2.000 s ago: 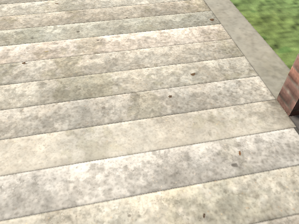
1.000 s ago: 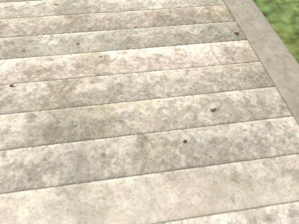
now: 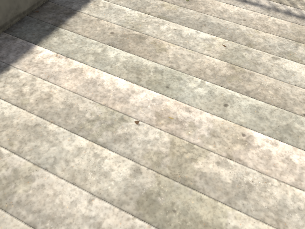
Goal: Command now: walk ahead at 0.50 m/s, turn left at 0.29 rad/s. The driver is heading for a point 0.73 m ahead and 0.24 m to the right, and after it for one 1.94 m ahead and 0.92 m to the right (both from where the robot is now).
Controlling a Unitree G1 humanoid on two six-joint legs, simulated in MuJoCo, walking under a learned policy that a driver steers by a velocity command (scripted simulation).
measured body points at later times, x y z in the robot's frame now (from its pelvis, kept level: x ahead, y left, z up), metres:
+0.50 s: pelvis +0.24 -0.05 +0.00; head +0.29 -0.07 +0.44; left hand +0.30 +0.22 -0.13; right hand +0.36 -0.32 -0.13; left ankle +0.31 +0.10 -0.67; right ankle +0.27 -0.11 -0.75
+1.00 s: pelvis +0.32 -0.01 +0.00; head +0.36 +0.00 +0.45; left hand +0.54 +0.20 -0.13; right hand +0.32 -0.31 -0.09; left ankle +0.36 +0.07 -0.75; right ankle +0.25 -0.12 -0.66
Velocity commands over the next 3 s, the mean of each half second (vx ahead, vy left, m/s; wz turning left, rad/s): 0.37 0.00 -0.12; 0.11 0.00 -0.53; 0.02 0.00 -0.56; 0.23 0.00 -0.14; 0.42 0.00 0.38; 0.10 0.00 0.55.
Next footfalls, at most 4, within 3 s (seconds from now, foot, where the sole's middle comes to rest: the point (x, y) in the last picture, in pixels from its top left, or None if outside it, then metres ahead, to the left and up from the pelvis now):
0.22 right None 0.31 -0.11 -0.78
0.78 left None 0.40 0.06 -0.78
1.26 right None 0.30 -0.14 -0.78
1.76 left None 0.42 0.00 -0.78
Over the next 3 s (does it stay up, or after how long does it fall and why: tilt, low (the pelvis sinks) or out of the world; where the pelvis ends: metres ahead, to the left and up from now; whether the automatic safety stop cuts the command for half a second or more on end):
stays up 0.64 -0.33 -0.01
